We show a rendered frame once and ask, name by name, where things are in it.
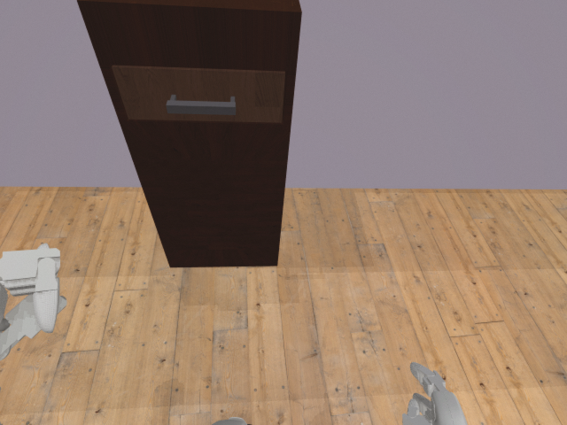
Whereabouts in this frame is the robot right hand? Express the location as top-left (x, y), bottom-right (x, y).
top-left (402, 362), bottom-right (468, 425)

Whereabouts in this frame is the handle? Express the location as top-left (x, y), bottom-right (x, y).
top-left (166, 95), bottom-right (236, 115)

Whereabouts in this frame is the cabinet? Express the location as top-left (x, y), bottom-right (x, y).
top-left (77, 0), bottom-right (302, 267)

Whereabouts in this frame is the robot left hand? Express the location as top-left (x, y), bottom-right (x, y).
top-left (0, 243), bottom-right (66, 360)

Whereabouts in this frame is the drawer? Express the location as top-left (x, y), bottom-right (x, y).
top-left (112, 65), bottom-right (285, 123)

